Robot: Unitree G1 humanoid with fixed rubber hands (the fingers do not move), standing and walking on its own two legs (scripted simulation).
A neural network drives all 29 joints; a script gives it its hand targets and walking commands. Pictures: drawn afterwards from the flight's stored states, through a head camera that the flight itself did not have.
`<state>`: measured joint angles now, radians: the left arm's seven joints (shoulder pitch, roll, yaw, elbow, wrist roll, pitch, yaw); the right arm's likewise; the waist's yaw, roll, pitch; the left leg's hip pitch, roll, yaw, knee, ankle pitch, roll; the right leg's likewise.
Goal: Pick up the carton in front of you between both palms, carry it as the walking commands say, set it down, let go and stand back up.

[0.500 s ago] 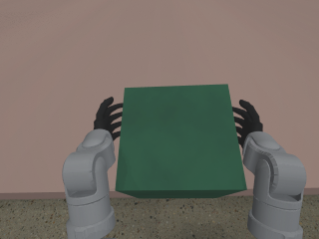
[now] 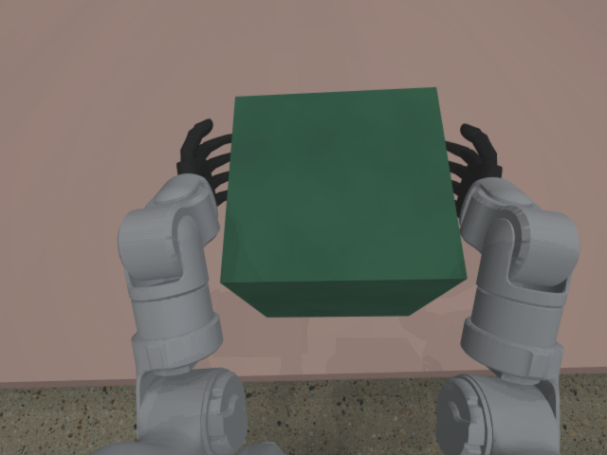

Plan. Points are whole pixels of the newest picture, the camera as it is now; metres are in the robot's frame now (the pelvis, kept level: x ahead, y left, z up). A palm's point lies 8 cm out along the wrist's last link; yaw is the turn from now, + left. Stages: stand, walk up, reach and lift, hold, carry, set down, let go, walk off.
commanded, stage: carry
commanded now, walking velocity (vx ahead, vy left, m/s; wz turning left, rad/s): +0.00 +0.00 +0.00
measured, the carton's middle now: (335, 223) +0.38 +0.00 +0.06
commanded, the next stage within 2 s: none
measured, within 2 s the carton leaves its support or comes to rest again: neither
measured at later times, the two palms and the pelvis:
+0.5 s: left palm (207, 159) +0.44 +0.17 +0.11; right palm (448, 161) +0.44 -0.13 +0.11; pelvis +0.10 +0.01 +0.01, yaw +0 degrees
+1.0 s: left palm (220, 153) +0.44 +0.15 +0.12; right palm (465, 151) +0.45 -0.15 +0.12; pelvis +0.12 -0.01 +0.00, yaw +2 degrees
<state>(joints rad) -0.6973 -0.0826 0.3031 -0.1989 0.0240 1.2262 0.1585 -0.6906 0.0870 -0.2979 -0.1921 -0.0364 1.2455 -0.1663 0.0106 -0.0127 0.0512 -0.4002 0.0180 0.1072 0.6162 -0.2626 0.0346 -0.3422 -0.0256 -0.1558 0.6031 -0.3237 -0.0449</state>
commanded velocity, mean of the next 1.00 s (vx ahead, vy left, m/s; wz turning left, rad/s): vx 0.00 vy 0.00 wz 0.00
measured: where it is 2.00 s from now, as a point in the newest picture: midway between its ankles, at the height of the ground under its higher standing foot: outside the picture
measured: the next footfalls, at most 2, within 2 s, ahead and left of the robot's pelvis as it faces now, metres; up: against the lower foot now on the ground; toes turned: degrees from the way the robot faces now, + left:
left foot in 0.38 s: +0.13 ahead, +0.09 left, +0.00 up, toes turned +7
right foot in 0.60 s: +0.16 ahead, -0.11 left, +0.00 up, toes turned -4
